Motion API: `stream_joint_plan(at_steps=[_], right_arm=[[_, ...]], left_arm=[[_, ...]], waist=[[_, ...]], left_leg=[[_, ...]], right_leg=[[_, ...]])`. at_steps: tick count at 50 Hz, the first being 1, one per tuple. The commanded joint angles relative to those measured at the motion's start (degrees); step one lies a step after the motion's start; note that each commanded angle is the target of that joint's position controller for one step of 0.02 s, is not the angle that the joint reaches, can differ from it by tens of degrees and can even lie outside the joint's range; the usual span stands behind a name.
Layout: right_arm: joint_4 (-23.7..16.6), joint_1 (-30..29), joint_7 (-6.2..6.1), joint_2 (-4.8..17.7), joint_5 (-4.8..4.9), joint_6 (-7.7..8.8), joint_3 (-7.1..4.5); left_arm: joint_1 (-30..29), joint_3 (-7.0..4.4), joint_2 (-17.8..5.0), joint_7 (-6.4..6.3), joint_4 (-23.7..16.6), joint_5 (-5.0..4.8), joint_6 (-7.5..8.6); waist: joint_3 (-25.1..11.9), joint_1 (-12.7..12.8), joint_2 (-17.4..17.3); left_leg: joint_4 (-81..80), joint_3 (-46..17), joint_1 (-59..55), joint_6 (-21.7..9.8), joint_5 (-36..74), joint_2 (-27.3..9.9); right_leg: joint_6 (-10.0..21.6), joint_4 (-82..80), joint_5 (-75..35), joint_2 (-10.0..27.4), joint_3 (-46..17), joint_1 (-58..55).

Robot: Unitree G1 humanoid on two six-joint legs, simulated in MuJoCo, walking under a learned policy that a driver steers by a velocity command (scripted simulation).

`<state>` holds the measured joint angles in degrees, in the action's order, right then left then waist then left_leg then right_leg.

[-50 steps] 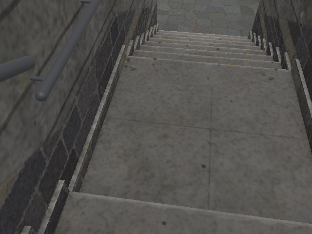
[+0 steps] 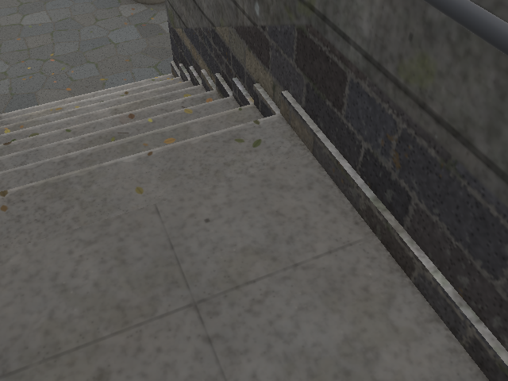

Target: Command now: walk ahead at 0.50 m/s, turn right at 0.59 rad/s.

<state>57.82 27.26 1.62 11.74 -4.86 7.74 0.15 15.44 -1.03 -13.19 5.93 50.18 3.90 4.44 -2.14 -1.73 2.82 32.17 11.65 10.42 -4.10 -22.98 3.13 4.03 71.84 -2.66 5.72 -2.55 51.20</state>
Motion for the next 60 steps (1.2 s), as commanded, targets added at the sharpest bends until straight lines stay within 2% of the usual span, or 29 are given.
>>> stream_joint_plan(at_steps=[1, 3, 4, 7, 9, 12, 16, 17, 19, 20, 21, 22, 23, 24, 26, 28, 30, 33, 35, 39, 41, 43, 44, 45, 46, 48, 51, 55, 60], right_arm=[[-0.08, 0.96, -0.21, 7.41, -1.01, 1.79, -0.55], [-0.54, -0.81, 0.36, 9.03, -1.23, 1.51, -0.85], [2.46, 3.59, -0.69, 5.48, -1.72, 1.37, -0.03], [6.48, 17.51, -2.67, 1.88, -0.99, 0.88, 1.29], [5.99, 15.85, -1.94, -1.01, -0.59, 0.89, 2.90], [4.06, 10.98, -0.79, 4.16, -0.91, 1.00, 1.80], [5.21, 11.86, -2.42, 9.98, 2.12, 0.59, -0.83], [5.29, 9.87, -3.32, 9.15, 7.87, -3.83, -1.78], [5.90, 10.82, -2.75, 5.90, 6.05, -5.54, -0.51], [5.12, 7.84, -1.70, 5.78, 5.86, -4.20, -1.37], [0.97, 5.44, -1.06, 5.75, 5.10, -2.01, -1.80], [0.26, 8.75, 0.05, 6.92, 9.92, 0.34, -2.61], [-3.24, 4.51, -0.60, 8.06, 10.70, 0.64, -2.89], [-6.66, -1.41, -1.50, 6.26, 10.50, -0.35, -2.61], [-7.58, -2.44, -4.02, 4.22, 8.41, -4.27, -3.01], [-8.22, -2.39, -4.79, 0.48, 7.04, -6.16, -2.76], [-10.94, -7.65, -4.41, 1.78, 6.61, -5.32, -3.46], [-14.21, -17.32, -2.59, 1.94, 4.78, -4.18, -3.05], [-15.72, -21.69, -1.45, 2.08, 5.68, -4.61, -2.98], [-20.40, -29.26, 0.47, 5.63, 6.49, -2.98, -3.94], [-21.01, -26.42, 1.32, 6.70, 6.14, -2.79, -4.60], [-16.61, -9.95, 1.18, 12.70, 5.53, -2.75, -7.86], [-15.45, -6.08, 0.79, 21.76, 5.56, -3.22, -9.73], [-17.30, 0.01, -0.10, 19.96, 4.67, -3.95, -8.65], [-17.51, -0.81, -0.81, 16.04, 3.08, -4.08, -7.87], [-19.46, -13.15, -1.27, 13.00, 4.44, -3.92, -6.93], [-20.32, -21.87, -0.18, 10.76, 4.48, -3.50, -6.14], [-17.48, -18.50, -1.86, 11.24, 5.86, -3.72, -6.60], [-14.83, -16.36, -3.20, 10.84, 5.22, -5.14, -6.20]], left_arm=[[0.09, -0.43, -1.74, 0.45, -3.38, -0.33, 0.10], [-2.47, -0.69, -2.77, 0.34, -4.73, 0.46, -0.08], [-6.19, -0.12, -2.11, -0.22, -5.78, 0.80, 0.07], [-14.65, 0.18, -1.27, 0.05, -7.54, 0.50, 0.33], [-20.19, 0.64, -0.81, 1.59, -8.33, 0.33, 0.58], [-22.63, 1.66, 0.14, 1.99, -10.87, 0.26, 0.01], [-27.57, 0.77, -5.82, 1.00, -10.54, 2.26, -0.71], [-28.81, -0.39, -4.68, 0.56, -11.70, -8.99, -1.15], [-7.38, -1.29, -4.69, -0.42, -4.47, -9.26, -1.85], [3.65, -2.39, -8.22, -2.12, -0.78, -6.16, -2.73], [11.97, -2.79, -14.21, -3.88, 2.23, -3.22, -2.68], [16.60, -3.41, -14.34, -4.53, 2.31, -0.46, -2.87], [15.17, -3.87, -13.44, -4.59, 3.33, -1.28, -3.18], [11.92, -3.63, -11.44, -5.29, 2.98, -2.09, -2.75], [-2.92, -2.29, -8.08, -6.08, 0.31, -3.00, -1.51], [-11.19, -1.84, -7.76, -6.18, -1.02, -2.96, -0.33], [-9.79, -2.14, -8.08, -6.94, 0.26, -2.87, 1.28], [-3.48, -2.48, -8.63, -9.15, 2.40, -4.72, 1.48], [-0.16, -2.67, -8.51, -9.65, 3.69, -5.23, 1.06], [2.21, -4.21, -10.37, -8.06, 4.26, -5.19, 0.66], [1.11, -4.87, -12.70, -7.92, 3.45, -4.56, -0.06], [1.36, -4.46, -11.75, -8.52, 2.08, -4.25, -0.16], [4.51, -1.94, -4.46, -8.27, -1.54, -1.80, 1.38], [1.20, -2.12, -7.40, -6.87, -2.70, -3.03, 4.57], [-4.00, -3.26, -10.76, -6.44, -2.99, -5.23, 5.91], [-6.92, -2.80, -9.58, -8.11, -2.98, -3.64, 4.85], [-1.64, -3.43, -9.41, -9.60, -1.59, -3.06, 0.08], [-7.83, -1.90, -5.24, -9.10, -4.06, -3.28, 0.15], [-13.97, -1.59, -6.71, -7.21, -5.63, -3.57, 0.52]], waist=[[5.35, 2.83, -3.81], [5.13, 2.88, -1.96], [5.74, -0.15, -2.63], [9.20, -5.51, -4.80], [12.05, -5.42, -2.76], [13.52, -3.74, -5.90], [15.74, -5.82, -3.90], [21.00, -4.18, -1.58], [7.27, 4.31, -5.37], [1.18, 9.14, 2.14], [-11.82, 11.26, 10.77], [-25.72, 12.77, 10.75], [-28.30, 11.98, 4.41], [-22.65, 9.92, 0.44], [-10.83, 1.52, -7.39], [-0.59, -4.34, -4.82], [3.40, -4.14, -0.35], [1.65, -0.99, 1.29], [1.55, 0.78, 1.97], [3.16, 2.19, 1.11], [0.83, -0.64, 3.17], [-6.95, -8.40, -3.09], [-12.13, -4.84, -21.42], [-23.04, -8.14, -22.30], [-18.51, -9.54, -15.39], [-7.71, -2.74, -4.79], [-3.46, 5.39, -5.01], [-3.16, 2.67, -7.88], [-3.10, -0.49, -8.64]], left_leg=[[-12.27, -15.14, 0.79, -10.37, 44.28, -21.92], [-10.25, -12.60, -4.91, -8.09, 46.58, -22.10], [-7.70, -14.44, -17.40, -7.58, 37.33, -22.56], [-5.49, -12.47, -30.73, -4.77, 33.89, -20.59], [-7.37, -6.83, -20.31, -3.26, 28.69, -17.32], [-13.18, 0.48, 3.54, -3.16, 22.27, -14.18], [-4.51, -0.37, -16.85, 0.22, 38.29, -13.76], [6.24, -2.26, -14.78, 0.95, 52.71, -15.88], [33.95, -3.99, -4.92, -0.66, 48.77, -15.13], [58.44, -2.34, 13.73, 3.09, 7.97, -7.40], [79.02, -11.64, 30.25, 2.41, -32.01, -3.58], [80.71, -26.49, 38.08, 2.85, -27.79, -3.11], [72.95, -25.25, 42.26, 4.49, -24.82, -6.02], [67.66, -20.81, 47.80, 5.39, -19.37, -9.19], [60.00, -17.95, 37.97, 6.69, -1.70, -10.09], [49.57, -18.67, 27.25, 9.34, 3.20, -12.73], [38.25, -19.03, 26.98, 9.64, 9.99, -13.16], [21.35, -16.23, 26.07, 7.91, 24.90, -11.72], [14.84, -15.62, 27.71, 6.50, 27.93, -10.45], [9.52, -12.78, 29.53, 1.86, 20.25, -8.42], [7.45, -7.95, 21.02, -1.05, 12.84, -4.32], [5.64, -9.43, -4.87, -4.72, 22.80, -1.64], [0.95, -39.31, -26.50, -15.38, 23.74, -15.29], [-12.77, -61.74, -37.33, -20.28, 17.43, -22.28], [-12.39, -57.46, -36.65, -17.11, 16.54, -21.63], [-11.08, -42.48, -14.39, -12.82, 29.58, -17.66], [-12.35, -29.17, 8.10, -10.57, 48.65, -13.13], [-12.08, -19.62, 9.37, -7.57, 51.84, -7.50], [-10.76, -24.85, 1.17, -6.88, 40.76, -11.30]], right_leg=[[-0.45, -8.17, -6.07, 0.88, -5.68, 0.11], [-0.27, -7.97, -4.70, 0.05, -4.25, 1.78], [-1.13, -14.55, -9.71, 2.04, -11.23, 12.54], [-1.52, -24.30, -15.34, 0.05, -7.46, 23.58], [-0.44, -32.00, -24.06, 1.81, -2.78, 12.33], [0.13, -30.15, -23.83, -1.42, 5.11, -19.62], [-0.46, -45.11, -8.29, -1.58, 6.43, -14.60], [1.39, -48.44, -7.39, -7.79, 8.14, -14.03], [4.43, -56.34, -21.64, -4.85, 5.16, -44.15], [8.21, -54.93, -37.03, 2.59, -1.02, -67.04], [10.05, -31.12, -78.11, 10.98, -3.62, -86.12], [20.29, -26.89, -72.32, 20.77, -12.58, -96.36], [21.34, -35.01, -44.98, 19.76, -15.70, -93.07], [19.32, -41.07, -22.55, 18.34, -15.97, -85.60], [16.81, -51.15, -9.80, 19.23, -15.36, -52.97], [12.23, -56.24, -3.82, 18.04, -10.80, -28.55], [9.86, -58.65, -2.70, 13.31, -4.24, -23.46], [7.39, -58.36, -2.08, 8.55, 3.65, -30.72], [6.17, -57.85, 0.22, 8.75, 5.08, -38.31], [2.57, -54.37, -3.00, 11.28, 7.36, -49.18], [0.51, -45.39, -20.11, 10.49, 10.85, -49.54], [-2.82, -19.35, -22.48, 6.19, 14.02, -35.93], [-7.02, 7.68, 21.04, -4.28, 11.94, -8.52], [-5.92, 18.08, 32.87, -8.50, -0.59, 2.43], [-3.98, 19.33, 29.55, -5.79, -4.21, 9.06], [-3.50, 7.55, 24.16, -1.02, -3.05, 0.90], [-5.26, -3.38, 24.23, -0.25, -0.23, -16.63], [-7.05, -26.31, 9.24, -3.76, 3.11, -22.60], [-6.74, -40.11, -2.26, -4.64, 0.53, -24.16]])
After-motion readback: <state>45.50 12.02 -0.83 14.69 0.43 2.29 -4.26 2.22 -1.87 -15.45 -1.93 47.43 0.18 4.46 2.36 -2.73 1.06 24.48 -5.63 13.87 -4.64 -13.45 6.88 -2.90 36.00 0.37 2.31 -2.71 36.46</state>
